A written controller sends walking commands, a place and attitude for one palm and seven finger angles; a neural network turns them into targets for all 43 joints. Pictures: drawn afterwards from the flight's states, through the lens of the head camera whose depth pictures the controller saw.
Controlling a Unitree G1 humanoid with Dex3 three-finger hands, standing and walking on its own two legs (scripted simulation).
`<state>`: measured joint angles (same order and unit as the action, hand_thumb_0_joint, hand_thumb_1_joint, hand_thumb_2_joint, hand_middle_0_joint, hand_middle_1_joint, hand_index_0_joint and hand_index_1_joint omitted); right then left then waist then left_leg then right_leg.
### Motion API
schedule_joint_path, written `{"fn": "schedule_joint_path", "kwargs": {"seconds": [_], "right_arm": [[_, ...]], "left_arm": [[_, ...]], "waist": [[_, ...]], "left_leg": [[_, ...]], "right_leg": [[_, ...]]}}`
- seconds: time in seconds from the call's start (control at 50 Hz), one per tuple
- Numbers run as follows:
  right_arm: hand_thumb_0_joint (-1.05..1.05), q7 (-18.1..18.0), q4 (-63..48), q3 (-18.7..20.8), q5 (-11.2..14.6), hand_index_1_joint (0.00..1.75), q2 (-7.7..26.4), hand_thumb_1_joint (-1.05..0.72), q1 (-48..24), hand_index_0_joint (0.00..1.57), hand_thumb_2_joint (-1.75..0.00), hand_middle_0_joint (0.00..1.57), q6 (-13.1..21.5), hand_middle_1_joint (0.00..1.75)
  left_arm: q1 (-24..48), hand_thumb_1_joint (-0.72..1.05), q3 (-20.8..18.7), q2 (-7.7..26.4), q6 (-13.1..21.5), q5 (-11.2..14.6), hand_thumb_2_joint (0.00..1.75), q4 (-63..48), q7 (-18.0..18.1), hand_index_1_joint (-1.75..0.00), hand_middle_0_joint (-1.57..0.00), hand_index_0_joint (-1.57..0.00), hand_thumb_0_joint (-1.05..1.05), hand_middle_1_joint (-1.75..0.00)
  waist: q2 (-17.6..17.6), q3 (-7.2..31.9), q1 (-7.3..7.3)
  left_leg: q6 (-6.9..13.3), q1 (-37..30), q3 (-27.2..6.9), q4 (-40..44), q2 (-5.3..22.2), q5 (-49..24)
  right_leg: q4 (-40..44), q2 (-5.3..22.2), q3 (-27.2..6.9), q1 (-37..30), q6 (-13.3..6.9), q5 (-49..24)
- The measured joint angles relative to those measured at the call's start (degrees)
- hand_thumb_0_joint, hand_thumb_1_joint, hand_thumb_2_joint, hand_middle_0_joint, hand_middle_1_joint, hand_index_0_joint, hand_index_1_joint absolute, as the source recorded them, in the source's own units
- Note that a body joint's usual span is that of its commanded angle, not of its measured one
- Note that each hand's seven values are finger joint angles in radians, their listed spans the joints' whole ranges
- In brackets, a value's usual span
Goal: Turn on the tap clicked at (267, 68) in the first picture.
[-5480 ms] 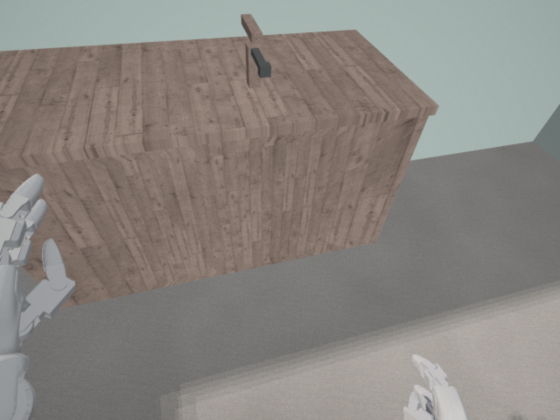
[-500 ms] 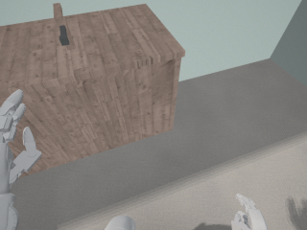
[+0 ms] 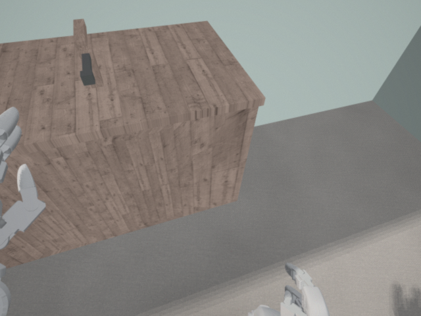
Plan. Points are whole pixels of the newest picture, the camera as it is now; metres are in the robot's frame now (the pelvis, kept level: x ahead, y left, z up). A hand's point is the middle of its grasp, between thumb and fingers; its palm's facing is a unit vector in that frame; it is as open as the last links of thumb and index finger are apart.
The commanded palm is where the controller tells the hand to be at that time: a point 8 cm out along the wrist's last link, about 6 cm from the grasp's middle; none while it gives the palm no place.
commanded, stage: take the last steps up to it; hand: left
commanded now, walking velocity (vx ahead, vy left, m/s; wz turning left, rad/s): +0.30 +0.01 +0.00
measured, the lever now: (87, 77) +0.63 +0.37 +0.09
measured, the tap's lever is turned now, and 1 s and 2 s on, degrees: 0 0 0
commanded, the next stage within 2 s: come to a stop and stand still in 1.06 s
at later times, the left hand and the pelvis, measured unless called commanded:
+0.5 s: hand (88, 151) +0.31 +0.21 +0.18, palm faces +0.40 -0.81 -0.43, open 7.4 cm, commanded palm +0.26 +0.26 +0.17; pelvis +0.10 -0.02 -0.01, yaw +0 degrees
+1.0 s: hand (118, 123) +0.39 +0.20 +0.16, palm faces +0.43 -0.79 -0.44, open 7.4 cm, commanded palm +0.33 +0.24 +0.17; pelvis +0.17 -0.05 -0.01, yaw +1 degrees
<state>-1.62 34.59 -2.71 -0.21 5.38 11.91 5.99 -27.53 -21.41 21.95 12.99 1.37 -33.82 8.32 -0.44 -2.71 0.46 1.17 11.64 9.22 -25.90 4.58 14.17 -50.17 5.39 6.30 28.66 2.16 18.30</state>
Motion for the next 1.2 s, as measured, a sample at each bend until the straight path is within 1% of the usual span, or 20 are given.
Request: {"fn": "schedule_joint_path", "kwargs": {"seconds": [0.12, 0.14, 0.18, 0.24, 0.28, 0.32, 0.38, 0.48, 0.52, 0.56, 0.6, 0.66, 0.78, 0.88, 0.92, 0.96, 1.0, 1.04, 1.12, 1.2], "right_arm": [[0.01, -0.9, 0.5, 0.5, 0.2, 0.30, 1.8, -0.90, 1.1, 0.21, -0.90, 0.21, -0.6, 0.30], [0.01, -1.0, 0.4, 0.8, 0.3, 0.30, 2.4, -0.90, 1.1, 0.21, -0.90, 0.21, -0.8, 0.30], [0.01, -1.2, 2.0, 1.7, 0.5, 0.30, 4.7, -0.90, -0.8, 0.21, -0.90, 0.21, -1.5, 0.30], [0.01, -0.9, 3.7, 3.2, 0.4, 0.30, 7.2, -0.90, -2.6, 0.20, -0.90, 0.21, -2.3, 0.30], [0.01, -1.0, 3.4, 3.8, 0.5, 0.30, 8.1, -0.91, -3.1, 0.20, -0.90, 0.20, -2.9, 0.30], [0.01, -1.2, 2.4, 4.4, 0.5, 0.30, 8.6, -0.91, -3.0, 0.20, -0.90, 0.20, -3.1, 0.30], [0.01, -1.6, 0.6, 5.1, 0.4, 0.30, 8.9, -0.91, -1.9, 0.20, -0.90, 0.20, -3.0, 0.30], [0.01, -2.1, -1.2, 5.8, 0.3, 0.30, 9.4, -0.91, 0.8, 0.20, -0.90, 0.20, -2.5, 0.30], [0.01, -2.5, -1.1, 5.9, 0.4, 0.30, 9.1, -0.91, 1.5, 0.20, -0.90, 0.20, -2.6, 0.30], [0.01, -2.7, -0.7, 5.6, 0.8, 0.30, 7.5, -0.91, 1.5, 0.20, -0.90, 0.20, -2.9, 0.30], [0.01, -2.6, -0.1, 4.5, 0.5, 0.30, 5.8, -0.91, 1.3, 0.20, -0.90, 0.20, -2.5, 0.30], [0.01, -1.8, 0.6, 2.6, 0.5, 0.30, 3.3, -0.91, 0.9, 0.20, -0.90, 0.20, -1.4, 0.30], [0.01, 0.0, 0.0, 0.1, 0.1, 0.30, 0.5, -0.90, 0.4, 0.20, -0.90, 0.20, 0.2, 0.30], [0.01, -0.4, 0.0, -0.1, 0.2, 0.30, 1.2, -0.90, 0.4, 0.21, -0.90, 0.21, -0.4, 0.30], [0.01, -0.6, 0.6, 0.5, 0.5, 0.30, 2.7, -0.90, -0.4, 0.21, -0.90, 0.21, -1.1, 0.30], [0.01, -0.6, 2.1, 1.4, 0.6, 0.30, 4.4, -0.90, -1.6, 0.21, -0.90, 0.21, -2.0, 0.30], [0.01, -0.6, 3.0, 2.2, 0.6, 0.30, 5.9, -0.90, -2.5, 0.21, -0.90, 0.21, -2.7, 0.30], [0.01, -0.7, 2.8, 2.7, 0.5, 0.30, 7.1, -0.91, -3.1, 0.20, -0.90, 0.21, -3.3, 0.30], [0.01, -1.3, 1.1, 3.8, 0.2, 0.30, 8.6, -0.91, -2.9, 0.20, -0.90, 0.20, -3.5, 0.30], [0.01, -1.8, -0.7, 5.0, 0.0, 0.30, 9.4, -0.91, -1.6, 0.20, -0.90, 0.20, -3.2, 0.30]], "left_arm": [[0.6, 0.89, -1.0, 0.8, -1.1, 0.1, 0.90, 6.0, 0.1, -0.30, -0.21, -0.20, 0.01, -0.30], [1.5, 0.89, -1.0, 0.8, -1.5, -0.1, 0.90, 6.7, 0.2, -0.30, -0.21, -0.20, 0.01, -0.30], [4.0, 0.89, 0.5, -1.4, -2.3, -0.3, 0.90, 7.9, 0.2, -0.30, -0.21, -0.20, 0.01, -0.30], [5.0, 0.89, 2.5, -4.0, -2.5, -0.2, 0.90, 7.8, -0.3, -0.30, -0.21, -0.21, 0.01, -0.30], [3.4, 0.89, 2.6, -4.0, -2.0, -0.3, 0.90, 6.2, -0.5, -0.30, -0.21, -0.21, 0.01, -0.30], [1.6, 0.89, 2.1, -2.9, -1.4, -0.2, 0.90, 4.3, -0.6, -0.30, -0.21, -0.21, 0.01, -0.30], [-0.7, 0.89, 0.3, -0.2, -0.5, 0.0, 0.90, 1.2, -0.2, -0.30, -0.21, -0.21, 0.01, -0.30], [-2.6, 0.89, -1.6, 1.3, 0.3, 0.6, 0.90, -1.5, 1.3, -0.30, -0.22, -0.21, 0.01, -0.30], [-2.1, 0.89, -1.7, 1.1, 0.4, 0.7, 0.90, -0.7, 1.7, -0.30, -0.21, -0.21, 0.01, -0.30], [0.1, 0.89, -1.5, 0.7, 0.0, 0.8, 0.90, 1.9, 1.9, -0.30, -0.21, -0.21, 0.01, -0.30], [2.6, 0.89, -1.0, -0.1, -0.4, 0.4, 0.90, 5.3, 1.8, -0.30, -0.21, -0.21, 0.01, -0.30], [5.2, 0.89, 0.1, -0.8, -1.7, 0.1, 0.90, 7.1, 1.4, -0.30, -0.21, -0.20, 0.01, -0.30], [1.0, 0.89, 1.0, -0.7, -1.1, 0.1, 0.90, 1.7, 0.3, -0.30, -0.21, -0.20, 0.01, -0.30], [-0.4, 0.89, -0.6, 1.5, -0.9, 0.2, 0.90, 3.6, 0.1, -0.30, -0.21, -0.21, 0.01, -0.30], [1.3, 0.89, -0.6, 0.9, -1.2, -0.1, 0.90, 5.6, 0.2, -0.30, -0.21, -0.21, 0.01, -0.30], [3.4, 0.89, 0.5, -0.8, -1.7, 0.0, 0.90, 7.6, 0.0, -0.30, -0.21, -0.21, 0.01, -0.30], [4.0, 0.89, 1.3, -2.6, -1.8, 0.2, 0.90, 8.8, -0.2, -0.30, -0.21, -0.21, 0.01, -0.30], [3.0, 0.89, 1.6, -3.6, -1.9, 0.1, 0.90, 8.8, -0.4, -0.30, -0.21, -0.21, 0.01, -0.30], [0.7, 0.89, 2.0, -2.5, -1.4, -0.2, 0.90, 5.9, -0.3, -0.30, -0.21, -0.21, 0.01, -0.30], [-1.3, 0.89, 0.9, -0.1, -0.7, 0.1, 0.90, 0.6, 0.5, -0.30, -0.21, -0.21, 0.01, -0.30]], "waist": [[-1.6, 0.4, 0.62], [-1.6, 0.4, 0.62], [-2.7, -0.9, 0.69], [-2.1, -2.2, 0.38], [-1.1, -2.4, -0.47], [0.1, -2.5, -1.40], [1.7, -2.5, -2.08], [2.1, -1.4, -1.38], [1.9, -0.7, -0.99], [3.2, -0.3, -0.34], [2.9, 0.4, -0.66], [1.9, 0.5, -1.03], [0.4, -0.3, -0.54], [-1.0, -0.5, 0.30], [-2.8, -0.9, 0.32], [-3.0, -1.6, 0.28], [-2.0, -1.9, 0.38], [-0.9, -2.2, -0.14], [1.3, -2.7, -1.53], [2.5, -2.9, -1.62]], "left_leg": [[-2.4, -0.8, -0.5, -4.9, 1.2, 4.7], [-1.9, 0.7, -0.7, -9.1, 1.6, 6.9], [-1.2, 6.0, -4.0, -23.4, 1.1, 12.3], [-1.9, 13.1, -6.4, -39.3, -1.0, 10.9], [-2.4, 16.3, -6.3, -42.0, -1.1, 8.5], [-2.6, 17.8, -5.9, -38.7, -0.5, 6.4], [-2.2, 16.3, -4.5, -26.8, 0.3, 4.8], [-1.4, 8.7, -2.1, -8.6, -0.5, 1.0], [-0.6, 5.5, -1.2, -4.8, -1.2, -1.8], [0.5, 4.7, -0.2, -6.7, -2.3, 0.0], [1.1, 4.3, -0.6, -7.1, -2.3, 1.6], [0.9, 3.2, -1.9, -5.1, -2.0, 1.1], [0.0, 0.8, -1.9, -2.0, -1.2, 0.8], [-1.7, 0.6, -2.0, -5.5, -0.7, 4.0], [-1.7, 2.6, -3.1, -11.8, 0.5, 6.9], [-1.5, 6.9, -5.4, -23.5, -0.9, 11.9], [-2.0, 10.9, -6.2, -33.1, -2.3, 12.0], [-2.5, 13.6, -6.2, -36.8, -2.6, 10.0], [-2.4, 14.2, -5.2, -29.0, -1.6, 6.4], [-2.0, 10.4, -4.1, -15.7, -1.3, 4.9]], "right_leg": [[17.6, -2.2, 3.4, -9.0, -0.4, -2.6], [19.2, -2.5, 3.4, -10.0, -2.1, -5.1], [15.5, -3.0, 4.0, -9.1, -4.8, -4.8], [15.7, -3.0, 3.9, -10.5, -5.4, -3.3], [17.9, -3.1, 3.7, -11.7, -5.2, -4.0], [20.2, -3.1, 3.6, -12.7, -5.3, -4.7], [22.4, -2.8, 3.6, -14.1, -5.1, -5.0], [20.5, -2.5, 3.1, -15.4, -3.6, -2.1], [17.1, -2.0, 2.7, -15.5, -2.7, 0.6], [10.2, -1.3, 0.0, -13.9, -2.2, 5.5], [-0.5, -2.3, -1.7, -10.1, -2.0, 10.2], [-8.0, -2.8, -2.1, -5.6, -1.4, 8.9], [3.2, -1.7, -0.8, -4.0, -0.7, 2.0], [17.7, -3.3, 1.9, -10.2, -0.7, -1.7], [18.0, -4.4, 2.9, -10.9, -3.9, -6.2], [16.1, -4.1, 3.3, -10.9, -5.7, -4.0], [16.8, -3.7, 2.6, -11.5, -6.1, -3.3], [18.8, -3.4, 2.0, -12.3, -5.9, -4.3], [22.2, -3.0, 2.1, -13.4, -5.9, -5.8], [22.6, -3.0, 2.3, -13.7, -5.5, -5.5]]}}
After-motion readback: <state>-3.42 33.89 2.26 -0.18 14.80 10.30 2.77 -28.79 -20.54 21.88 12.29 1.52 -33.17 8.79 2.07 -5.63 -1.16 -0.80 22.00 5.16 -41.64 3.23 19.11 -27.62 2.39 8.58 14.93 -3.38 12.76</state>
